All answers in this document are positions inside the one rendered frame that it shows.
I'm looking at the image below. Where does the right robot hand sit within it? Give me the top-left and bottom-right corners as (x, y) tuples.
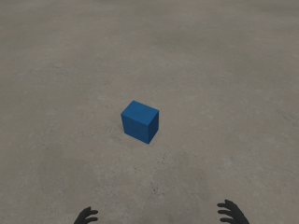
(217, 199), (249, 224)

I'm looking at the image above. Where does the left robot hand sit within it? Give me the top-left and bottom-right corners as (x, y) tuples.
(74, 206), (98, 224)

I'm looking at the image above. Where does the carton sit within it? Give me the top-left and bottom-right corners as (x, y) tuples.
(121, 100), (159, 144)

